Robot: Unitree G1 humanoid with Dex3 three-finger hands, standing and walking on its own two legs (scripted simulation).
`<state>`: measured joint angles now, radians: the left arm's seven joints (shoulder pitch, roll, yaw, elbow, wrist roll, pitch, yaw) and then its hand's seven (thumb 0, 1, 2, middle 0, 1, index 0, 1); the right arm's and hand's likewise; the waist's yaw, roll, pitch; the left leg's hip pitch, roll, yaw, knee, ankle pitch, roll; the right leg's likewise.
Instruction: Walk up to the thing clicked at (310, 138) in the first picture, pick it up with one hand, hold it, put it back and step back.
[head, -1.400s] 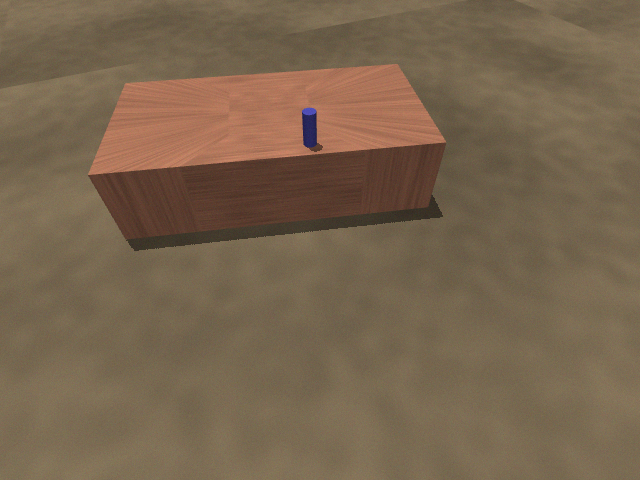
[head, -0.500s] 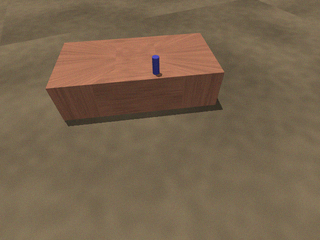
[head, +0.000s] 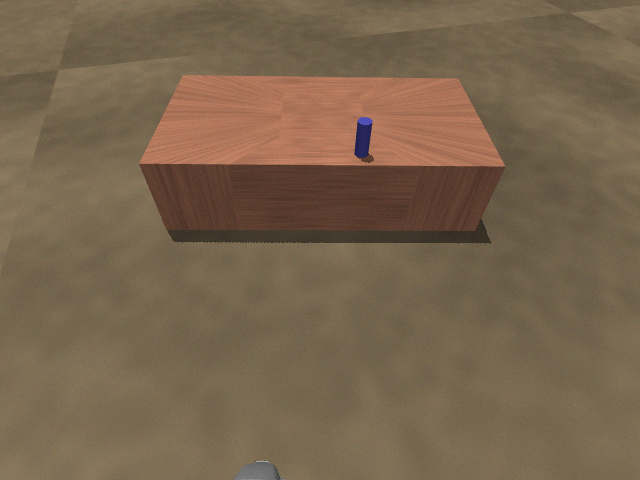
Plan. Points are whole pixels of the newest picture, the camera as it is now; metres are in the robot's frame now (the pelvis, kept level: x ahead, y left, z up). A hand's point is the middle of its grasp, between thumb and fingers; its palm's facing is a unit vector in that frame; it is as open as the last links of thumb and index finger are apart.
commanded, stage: walk up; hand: right
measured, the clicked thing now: (363, 138) +1.29 -0.07 -0.34
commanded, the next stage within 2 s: none
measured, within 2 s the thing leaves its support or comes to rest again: neither
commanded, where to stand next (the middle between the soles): +0.89 +0.11 m, yaw +5 degrees
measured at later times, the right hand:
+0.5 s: hand (492, 424) +0.25 -0.24 -0.17, palm faces -0.07 +0.94 -0.33, open 7.4 cm
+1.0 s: hand (432, 242) +0.59 -0.18 -0.12, palm faces -0.15 +0.90 -0.41, open 7.4 cm
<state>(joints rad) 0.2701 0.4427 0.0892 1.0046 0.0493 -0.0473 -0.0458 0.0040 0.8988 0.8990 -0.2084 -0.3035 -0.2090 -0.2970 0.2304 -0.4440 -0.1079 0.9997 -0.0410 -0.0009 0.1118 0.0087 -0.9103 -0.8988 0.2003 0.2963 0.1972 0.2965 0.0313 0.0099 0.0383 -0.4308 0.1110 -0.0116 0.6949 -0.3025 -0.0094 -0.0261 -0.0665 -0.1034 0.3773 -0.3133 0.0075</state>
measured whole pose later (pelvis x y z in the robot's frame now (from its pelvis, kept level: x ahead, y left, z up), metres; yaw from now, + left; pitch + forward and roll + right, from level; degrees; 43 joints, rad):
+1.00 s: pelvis +0.44 +0.08 -0.01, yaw +7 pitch -3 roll -1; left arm 0.35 0.45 0.04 0.91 0.01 -0.04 -0.04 0.01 0.90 0.90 -0.20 -0.30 -0.20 -0.30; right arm 0.23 -0.40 -0.06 0.82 -0.01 -0.09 0.06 0.00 -0.91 -0.90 0.20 0.30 0.20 0.30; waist 0.03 -0.05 0.09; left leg -0.35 0.04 0.08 0.63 -0.23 0.03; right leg -0.37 -0.06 0.00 1.12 -0.42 -0.05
